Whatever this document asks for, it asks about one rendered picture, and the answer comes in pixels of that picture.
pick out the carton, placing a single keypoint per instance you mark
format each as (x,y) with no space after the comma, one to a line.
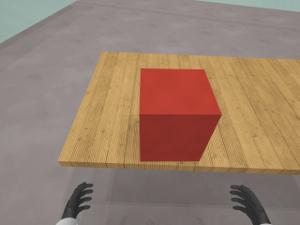
(178,114)

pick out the robot left hand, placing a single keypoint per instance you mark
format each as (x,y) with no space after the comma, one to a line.
(72,208)

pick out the robot right hand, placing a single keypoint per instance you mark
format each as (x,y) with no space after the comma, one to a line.
(253,207)

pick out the table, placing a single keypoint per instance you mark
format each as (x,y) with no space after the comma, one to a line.
(258,131)

